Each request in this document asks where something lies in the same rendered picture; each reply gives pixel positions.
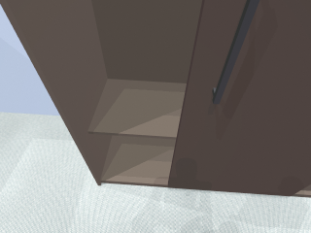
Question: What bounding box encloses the handle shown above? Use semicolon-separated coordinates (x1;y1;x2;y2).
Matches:
212;0;260;105

